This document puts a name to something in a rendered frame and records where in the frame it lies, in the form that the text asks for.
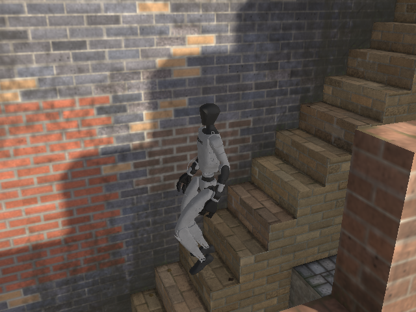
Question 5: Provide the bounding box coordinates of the right robot forearm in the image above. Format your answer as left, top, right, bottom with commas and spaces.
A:
187, 157, 199, 176

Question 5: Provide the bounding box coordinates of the left robot upper arm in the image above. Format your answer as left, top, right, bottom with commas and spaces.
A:
208, 135, 230, 173

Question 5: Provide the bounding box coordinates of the robot left thigh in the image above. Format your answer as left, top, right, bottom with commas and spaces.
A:
175, 187, 215, 237

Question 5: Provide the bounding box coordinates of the robot left hand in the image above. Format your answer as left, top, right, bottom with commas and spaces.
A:
198, 199, 217, 218

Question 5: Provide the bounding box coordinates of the left robot forearm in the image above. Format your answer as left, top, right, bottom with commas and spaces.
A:
211, 165, 229, 202

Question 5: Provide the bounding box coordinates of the robot left shin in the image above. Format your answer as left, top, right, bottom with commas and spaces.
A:
175, 227, 205, 263

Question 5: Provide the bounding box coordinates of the robot right hand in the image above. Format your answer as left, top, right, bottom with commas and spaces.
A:
176, 173, 192, 194

